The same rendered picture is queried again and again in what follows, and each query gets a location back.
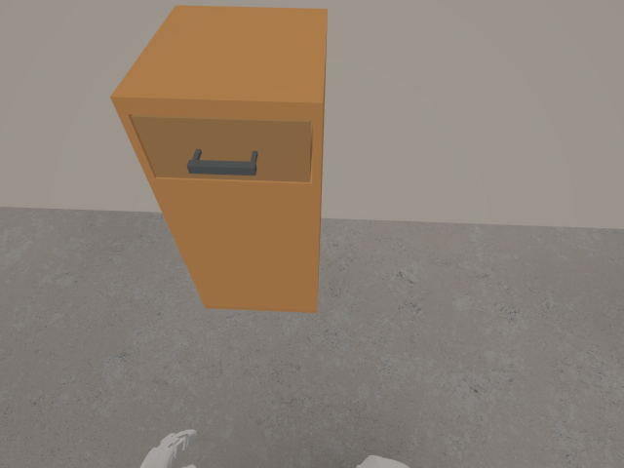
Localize left robot hand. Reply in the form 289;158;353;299
140;429;197;468

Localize cabinet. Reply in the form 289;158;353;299
110;5;328;313

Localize drawer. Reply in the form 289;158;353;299
132;114;312;182

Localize handle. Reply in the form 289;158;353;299
187;149;257;176

